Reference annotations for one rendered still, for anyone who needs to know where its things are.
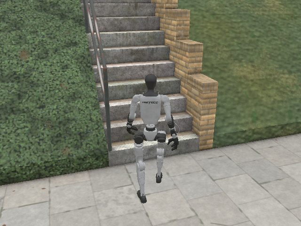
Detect stairs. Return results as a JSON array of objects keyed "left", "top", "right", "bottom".
[{"left": 80, "top": 0, "right": 199, "bottom": 167}]

